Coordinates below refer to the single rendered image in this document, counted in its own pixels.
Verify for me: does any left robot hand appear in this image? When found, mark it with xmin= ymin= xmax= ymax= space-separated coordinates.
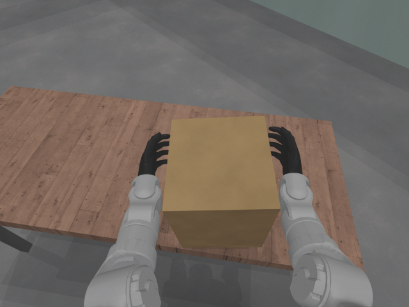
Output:
xmin=138 ymin=132 xmax=170 ymax=176

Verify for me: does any robot right forearm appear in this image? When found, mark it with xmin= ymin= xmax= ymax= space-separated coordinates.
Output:
xmin=279 ymin=173 xmax=373 ymax=305

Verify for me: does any right robot hand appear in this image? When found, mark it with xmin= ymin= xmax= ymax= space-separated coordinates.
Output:
xmin=268 ymin=127 xmax=302 ymax=175

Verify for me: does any robot left forearm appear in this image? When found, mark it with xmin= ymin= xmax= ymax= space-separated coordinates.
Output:
xmin=84 ymin=174 xmax=162 ymax=307

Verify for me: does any robot left upper arm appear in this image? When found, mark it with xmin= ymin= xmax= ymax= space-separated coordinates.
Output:
xmin=85 ymin=264 xmax=161 ymax=307

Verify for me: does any carton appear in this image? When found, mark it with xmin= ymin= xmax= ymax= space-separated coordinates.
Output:
xmin=162 ymin=116 xmax=281 ymax=248

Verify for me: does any table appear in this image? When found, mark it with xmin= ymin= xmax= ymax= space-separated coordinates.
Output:
xmin=0 ymin=86 xmax=365 ymax=272

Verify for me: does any robot right upper arm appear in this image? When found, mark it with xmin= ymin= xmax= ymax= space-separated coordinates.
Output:
xmin=290 ymin=253 xmax=373 ymax=307

